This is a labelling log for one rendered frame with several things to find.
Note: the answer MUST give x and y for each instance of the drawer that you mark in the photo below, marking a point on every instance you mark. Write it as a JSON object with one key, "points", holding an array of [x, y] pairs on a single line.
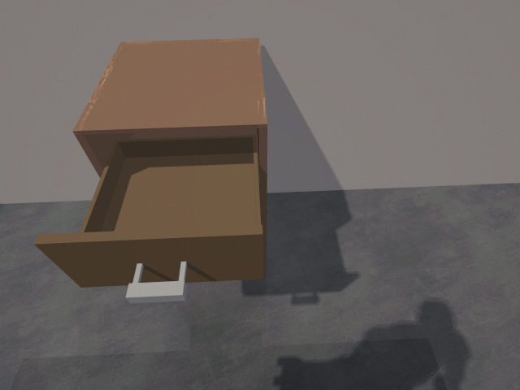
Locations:
{"points": [[164, 201]]}

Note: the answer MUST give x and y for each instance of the handle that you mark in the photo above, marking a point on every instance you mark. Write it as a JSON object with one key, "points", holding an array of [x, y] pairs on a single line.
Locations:
{"points": [[157, 291]]}

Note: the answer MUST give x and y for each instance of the cabinet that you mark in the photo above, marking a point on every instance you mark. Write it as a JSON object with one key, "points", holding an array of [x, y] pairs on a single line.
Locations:
{"points": [[170, 89]]}

